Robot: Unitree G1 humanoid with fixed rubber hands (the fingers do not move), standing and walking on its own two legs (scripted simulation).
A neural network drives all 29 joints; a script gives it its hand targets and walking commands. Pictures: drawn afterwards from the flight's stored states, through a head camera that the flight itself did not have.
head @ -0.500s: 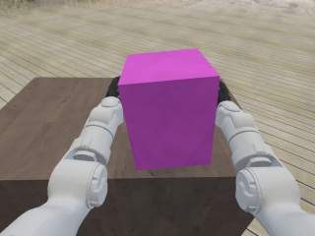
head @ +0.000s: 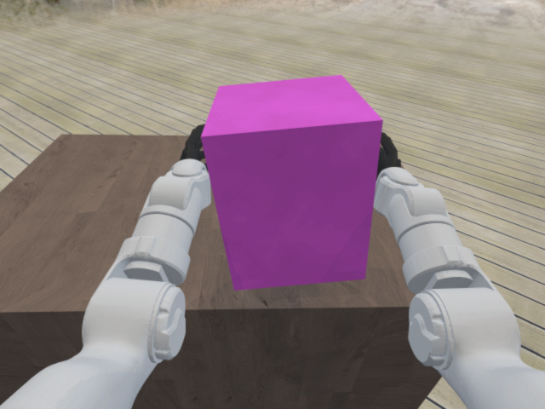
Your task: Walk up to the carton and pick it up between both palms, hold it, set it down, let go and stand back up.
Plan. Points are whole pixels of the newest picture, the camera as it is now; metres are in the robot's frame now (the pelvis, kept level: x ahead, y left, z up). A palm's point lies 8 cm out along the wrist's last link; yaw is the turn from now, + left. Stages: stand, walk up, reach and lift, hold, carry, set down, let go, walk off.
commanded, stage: reach and lift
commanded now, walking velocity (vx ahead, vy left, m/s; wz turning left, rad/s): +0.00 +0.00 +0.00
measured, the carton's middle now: (289, 179) +0.42 -0.02 +0.19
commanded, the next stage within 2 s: hold in 0.40 s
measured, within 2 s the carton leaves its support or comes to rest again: neither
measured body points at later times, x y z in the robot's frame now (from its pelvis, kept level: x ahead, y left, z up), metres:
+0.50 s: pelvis +0.00 +0.00 +0.00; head -0.05 +0.02 +0.45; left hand +0.43 +0.13 +0.22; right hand +0.41 -0.16 +0.22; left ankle +0.06 +0.11 -0.73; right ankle +0.06 -0.12 -0.73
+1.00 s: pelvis +0.00 +0.00 +0.00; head -0.07 +0.02 +0.45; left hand +0.41 +0.13 +0.23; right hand +0.40 -0.16 +0.24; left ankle +0.06 +0.11 -0.73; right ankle +0.06 -0.12 -0.73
